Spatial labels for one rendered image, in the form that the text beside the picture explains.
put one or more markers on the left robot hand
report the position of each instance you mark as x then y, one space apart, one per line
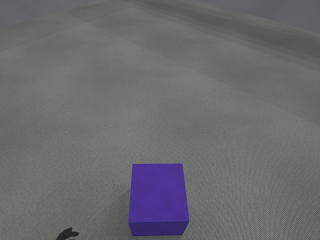
66 234

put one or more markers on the carton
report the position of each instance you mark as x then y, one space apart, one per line
158 201

